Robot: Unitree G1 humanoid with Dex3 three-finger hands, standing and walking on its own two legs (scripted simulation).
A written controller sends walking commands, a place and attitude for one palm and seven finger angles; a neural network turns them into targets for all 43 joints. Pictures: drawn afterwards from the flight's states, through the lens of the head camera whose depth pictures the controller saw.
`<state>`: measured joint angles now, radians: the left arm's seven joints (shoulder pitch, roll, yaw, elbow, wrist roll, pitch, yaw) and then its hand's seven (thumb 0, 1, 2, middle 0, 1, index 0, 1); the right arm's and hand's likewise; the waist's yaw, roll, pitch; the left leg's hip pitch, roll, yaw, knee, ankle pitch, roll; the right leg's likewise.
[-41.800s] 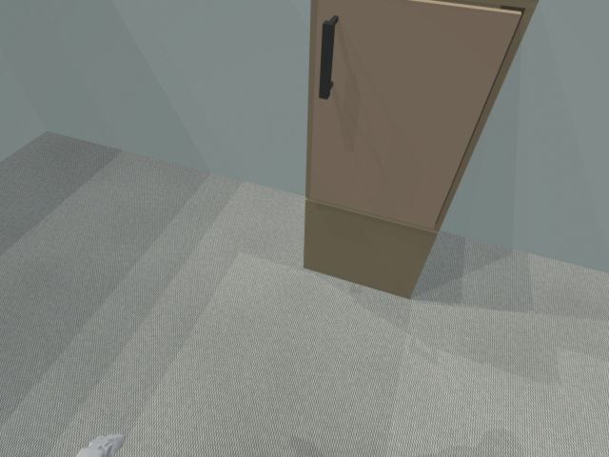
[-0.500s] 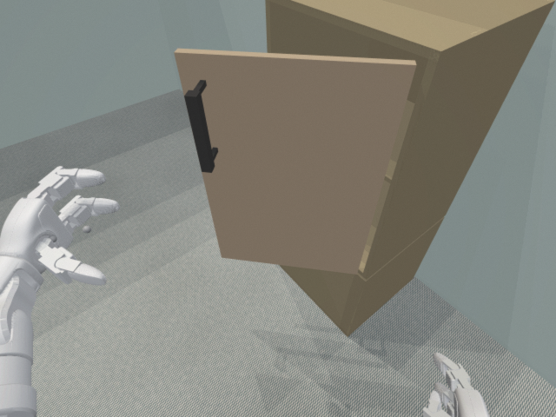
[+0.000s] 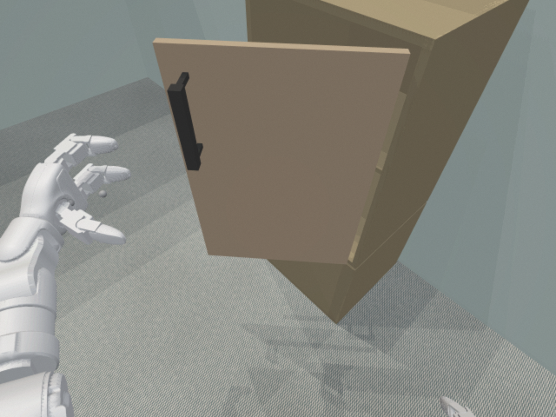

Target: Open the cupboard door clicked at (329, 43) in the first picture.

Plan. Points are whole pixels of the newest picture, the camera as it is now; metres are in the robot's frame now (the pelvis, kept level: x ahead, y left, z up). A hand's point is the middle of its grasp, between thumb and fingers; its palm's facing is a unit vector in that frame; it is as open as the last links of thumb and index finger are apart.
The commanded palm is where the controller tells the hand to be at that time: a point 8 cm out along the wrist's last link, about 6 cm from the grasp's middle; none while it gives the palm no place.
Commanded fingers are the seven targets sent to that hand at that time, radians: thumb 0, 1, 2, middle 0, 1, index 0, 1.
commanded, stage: move the hooked fingers beside the handle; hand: left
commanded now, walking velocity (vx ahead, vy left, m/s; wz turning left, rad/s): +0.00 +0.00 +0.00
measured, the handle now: (189, 123) +0.56 +0.18 +0.13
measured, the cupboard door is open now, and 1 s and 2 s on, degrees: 43 43 43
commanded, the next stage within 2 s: slide the fingers in behind the handle in 1.76 s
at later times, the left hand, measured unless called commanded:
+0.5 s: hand (133, 160) +0.44 +0.23 +0.14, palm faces -0.03 -1.00 +0.01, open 14.0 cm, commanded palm +0.43 +0.29 +0.14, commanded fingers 0.00 -0.50 0.30 -0.30 -1.20 -0.30 -1.20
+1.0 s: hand (153, 128) +0.52 +0.23 +0.14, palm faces -0.03 -1.00 +0.00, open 14.0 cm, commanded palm +0.50 +0.28 +0.13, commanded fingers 0.00 -0.50 0.30 -0.30 -1.20 -0.30 -1.20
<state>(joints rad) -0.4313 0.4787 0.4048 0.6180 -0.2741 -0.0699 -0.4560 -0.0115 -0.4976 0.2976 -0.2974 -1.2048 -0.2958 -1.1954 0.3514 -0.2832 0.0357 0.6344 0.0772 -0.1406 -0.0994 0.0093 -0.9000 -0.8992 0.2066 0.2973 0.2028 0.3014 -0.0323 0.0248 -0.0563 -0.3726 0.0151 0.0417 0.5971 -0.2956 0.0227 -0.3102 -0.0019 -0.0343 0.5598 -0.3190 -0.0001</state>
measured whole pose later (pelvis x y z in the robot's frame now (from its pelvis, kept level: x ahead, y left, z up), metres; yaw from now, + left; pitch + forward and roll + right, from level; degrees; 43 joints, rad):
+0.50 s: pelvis +0.00 +0.00 -0.01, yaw +0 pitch +8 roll -1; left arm -0.78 0.54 0.38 1.02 -0.19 -0.17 -0.41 -0.01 -0.50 0.30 -0.30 -1.20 -0.30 -1.20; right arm 0.37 -0.30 0.03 0.67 0.06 -0.06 -0.08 0.01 -0.90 -0.90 0.21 0.30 0.20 0.30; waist -0.09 0.02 -0.06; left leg -0.49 0.02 0.04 0.65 -0.30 0.03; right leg -0.42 0.00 -0.04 0.60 -0.32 0.00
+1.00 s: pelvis +0.00 +0.00 -0.01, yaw -1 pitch +16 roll -2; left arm -1.07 0.74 0.44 1.30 -0.09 -0.21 -0.42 -0.01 -0.50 0.30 -0.30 -1.20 -0.30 -1.20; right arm 0.46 -0.31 0.03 0.67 0.04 0.01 -0.08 0.00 -0.90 -0.90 0.21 0.30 0.20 0.30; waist -0.19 0.01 -0.06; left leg -0.67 0.05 0.03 0.72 -0.33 0.02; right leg -0.59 0.03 -0.04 0.65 -0.33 0.00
